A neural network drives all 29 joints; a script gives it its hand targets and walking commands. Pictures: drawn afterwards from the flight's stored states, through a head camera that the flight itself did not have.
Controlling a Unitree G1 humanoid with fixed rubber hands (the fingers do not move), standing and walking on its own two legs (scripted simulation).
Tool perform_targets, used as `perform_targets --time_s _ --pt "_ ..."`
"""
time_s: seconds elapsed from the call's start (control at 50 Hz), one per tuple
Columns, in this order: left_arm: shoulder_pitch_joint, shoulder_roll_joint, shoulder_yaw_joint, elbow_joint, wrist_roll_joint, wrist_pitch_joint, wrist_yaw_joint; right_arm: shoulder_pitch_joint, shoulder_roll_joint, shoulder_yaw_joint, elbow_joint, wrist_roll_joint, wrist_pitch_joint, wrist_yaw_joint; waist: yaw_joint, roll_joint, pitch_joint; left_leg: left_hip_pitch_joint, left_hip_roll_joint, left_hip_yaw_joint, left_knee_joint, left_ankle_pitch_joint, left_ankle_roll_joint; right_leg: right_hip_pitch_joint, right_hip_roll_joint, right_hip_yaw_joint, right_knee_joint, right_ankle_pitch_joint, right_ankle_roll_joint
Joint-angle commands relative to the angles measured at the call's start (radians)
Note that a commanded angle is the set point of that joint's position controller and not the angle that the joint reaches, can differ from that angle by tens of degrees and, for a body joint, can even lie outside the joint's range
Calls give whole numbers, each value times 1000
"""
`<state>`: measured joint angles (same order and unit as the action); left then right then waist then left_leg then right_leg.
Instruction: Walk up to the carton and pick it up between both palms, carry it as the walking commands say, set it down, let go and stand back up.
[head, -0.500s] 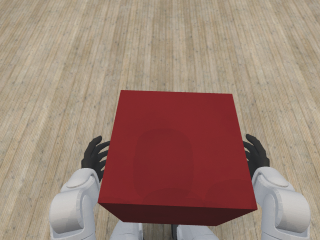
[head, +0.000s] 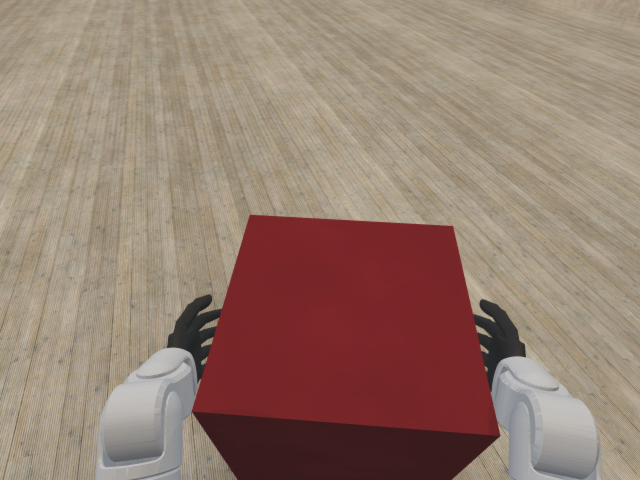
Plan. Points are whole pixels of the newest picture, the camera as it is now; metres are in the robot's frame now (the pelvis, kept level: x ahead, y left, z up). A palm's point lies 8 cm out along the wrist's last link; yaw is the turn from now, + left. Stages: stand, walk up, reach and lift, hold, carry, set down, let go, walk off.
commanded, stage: carry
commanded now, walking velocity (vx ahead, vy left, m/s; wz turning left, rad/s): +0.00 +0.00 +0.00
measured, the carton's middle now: (341, 359) +0.29 +0.00 +0.02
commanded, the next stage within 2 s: none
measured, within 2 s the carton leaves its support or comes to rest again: neither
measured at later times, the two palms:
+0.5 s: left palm (242, 439) +0.16 +0.11 +0.08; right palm (607, 444) +0.16 -0.25 +0.10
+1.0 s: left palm (296, 476) +0.13 +0.05 +0.06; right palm out of the picture +0.11 -0.30 +0.06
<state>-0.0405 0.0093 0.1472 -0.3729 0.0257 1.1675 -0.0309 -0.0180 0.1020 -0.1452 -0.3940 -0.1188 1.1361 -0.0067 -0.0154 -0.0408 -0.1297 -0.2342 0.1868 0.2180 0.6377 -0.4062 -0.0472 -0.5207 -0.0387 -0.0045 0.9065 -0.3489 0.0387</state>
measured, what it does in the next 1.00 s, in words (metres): walks backwards: right foot, then left foot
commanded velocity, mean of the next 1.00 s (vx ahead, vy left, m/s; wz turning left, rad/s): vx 0.00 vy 0.00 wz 0.00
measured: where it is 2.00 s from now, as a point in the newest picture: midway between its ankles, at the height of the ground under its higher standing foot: outside the picture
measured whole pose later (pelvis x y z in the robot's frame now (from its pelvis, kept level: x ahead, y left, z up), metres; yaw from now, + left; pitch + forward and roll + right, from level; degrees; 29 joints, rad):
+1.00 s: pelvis -0.13 -0.10 +0.00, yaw -5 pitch +3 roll +2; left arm -0.06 -0.07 0.20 -0.36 0.05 1.17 0.00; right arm -0.10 0.04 -0.15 -0.32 -0.06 1.16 -0.02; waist -0.02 -0.03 -0.02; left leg -0.34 0.00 0.09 0.57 -0.37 0.02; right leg -0.47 0.00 -0.02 0.42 0.00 -0.05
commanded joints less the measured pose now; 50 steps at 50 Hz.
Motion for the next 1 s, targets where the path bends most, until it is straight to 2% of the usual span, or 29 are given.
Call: perform_targets --time_s 0.0,0.02,0.04,0.06,0.08,0.14,0.18,0.22,0.3,0.36,0.38,0.42,0.44,0.46,0.48,0.54,0.6,0.66,0.74,0.76,0.78,0.8,0.82,0.84,0.88,0.9,0.94,0.96,0.98 --pt "-530 -777 -721 -163 -280 -8 -141 -436 700 714 -38 375 28 230 23 222 -115 -11 79 -19 150 561 -4 185 65 -66 -430 226 -39" --pt "-510 -770 -709 -116 -269 -2 -143 -475 699 722 -65 380 26 227 32 23 -183 -189 19 -8 328 244 -62 366 -104 130 -445 634 -97" --pt "-523 -784 -719 -131 -279 -11 -149 -540 703 749 -124 404 19 227 28 -249 -231 -419 -105 -15 472 -339 -97 522 -317 422 -434 1097 -201" --pt "-457 -835 -714 -122 -276 -14 -154 -530 719 761 -134 430 16 227 17 -200 -240 -394 -78 -127 537 -357 -71 467 -349 421 -440 1115 -246" --pt "-459 -846 -710 -230 -282 -31 -149 -601 772 803 -228 480 4 228 17 -145 -317 -337 -77 -152 513 -270 -60 504 -286 297 -396 1027 -252" --pt "-506 -868 -709 -291 -283 -73 -140 -608 812 825 -226 501 -24 227 15 -122 -362 -293 -109 -149 416 -126 -46 463 -173 208 -398 843 -198" --pt "-503 -858 -744 -328 -298 -82 -134 -502 803 806 -204 472 -39 213 20 -139 -420 -304 -120 -158 401 -77 -28 545 -188 189 -439 681 -194" --pt "-465 -823 -742 -380 -302 -90 -141 -488 779 813 -252 455 -49 197 24 -142 -462 -298 -151 -161 359 -71 -27 609 -190 197 -438 645 -200" --pt "-399 -796 -741 -319 -274 -83 -146 -419 728 797 -231 418 -46 191 22 -87 -433 -130 -181 -169 129 -96 -2 491 -219 259 -511 504 -217" --pt "-366 -758 -753 -260 -256 -65 -154 -360 677 777 -197 379 -35 193 7 -86 -406 62 -205 -134 -208 47 17 417 -162 233 -518 279 -161" --pt "-391 -755 -762 -268 -254 -61 -154 -344 696 766 -161 373 -25 202 8 -42 -378 172 -162 -174 -235 66 39 304 -138 217 -522 236 -126" --pt "-462 -753 -757 -240 -262 -45 -158 -299 690 710 -75 333 -18 204 -2 177 -273 228 66 -445 -288 -45 126 78 -23 124 -462 108 -26" --pt "-508 -750 -756 -223 -264 -41 -163 -324 676 695 -62 326 -23 206 -7 223 -188 85 120 -474 -303 -24 164 108 9 82 -367 73 -15" --pt "-539 -758 -762 -223 -280 -39 -167 -357 675 683 -62 338 -24 207 -6 237 -104 -95 98 -406 -329 -77 159 193 -8 58 -284 69 -40" --pt "-517 -767 -750 -205 -281 -27 -168 -419 662 693 -121 362 -16 207 -2 174 -29 -155 67 -366 -370 -91 128 189 -9 55 -313 118 -55" --pt "-586 -796 -739 -94 -282 2 -176 -460 660 678 -41 349 22 209 4 197 112 -283 44 -316 -392 -161 99 177 -7 49 -328 141 -48" --pt "-569 -792 -722 -37 -291 39 -177 -469 664 702 7 361 47 200 -6 70 134 -324 1 -329 -345 -36 55 241 -32 56 -408 216 -49" --pt "-515 -801 -658 61 -254 43 -185 -494 671 669 73 358 59 208 -4 64 68 -266 -49 -298 -317 -144 51 223 -53 87 -475 120 -57" --pt "-650 -856 -701 -92 -321 24 -172 -614 754 726 -38 435 50 222 8 47 -61 -169 -73 -287 -273 -134 70 195 -46 74 -511 29 -57" --pt "-629 -864 -657 -42 -301 14 -170 -640 765 703 -4 424 41 220 15 31 -103 -182 -80 -283 -257 -124 71 259 -40 62 -504 47 -57" --pt "-629 -858 -678 -91 -310 7 -166 -647 779 737 -60 445 36 221 20 -37 -129 -163 -121 -224 -191 -119 62 255 -74 115 -570 -41 -63" --pt "-596 -855 -653 -83 -290 -14 -166 -613 777 717 -15 425 23 221 19 -88 -223 -73 -170 -173 -96 -61 51 258 -107 183 -637 -114 -73" --pt "-584 -867 -674 -111 -307 -23 -163 -626 804 744 -75 450 12 218 18 -124 -220 -65 -180 -166 -88 -40 57 243 -120 183 -662 -153 -75" --pt "-554 -861 -683 -170 -315 -30 -159 -617 791 763 -132 461 7 215 17 -110 -283 -28 -192 -154 -75 -37 60 245 -125 192 -667 -162 -72" --pt "-600 -856 -681 -208 -321 -42 -160 -605 805 774 -143 448 -1 207 15 -166 -283 1 -216 -123 -42 -43 69 208 -118 172 -708 -194 -51" --pt "-589 -858 -664 -155 -302 -48 -159 -619 802 746 -124 442 -16 204 14 -142 -300 15 -230 -97 -50 -35 69 232 -98 154 -707 -146 -41" --pt "-556 -835 -686 -214 -300 -63 -158 -541 789 758 -135 428 -30 198 14 -120 -326 18 -252 -66 -107 -31 69 293 -82 127 -685 -91 -34" --pt "-547 -823 -672 -179 -286 -72 -161 -475 771 720 -69 385 -40 194 12 -96 -337 27 -226 -102 -138 24 74 306 -81 116 -656 -36 -36" --pt "-567 -823 -709 -246 -294 -86 -164 -490 768 734 -118 383 -52 194 11 -48 -359 67 -209 -123 -144 34 81 287 -62 91 -643 -6 -20"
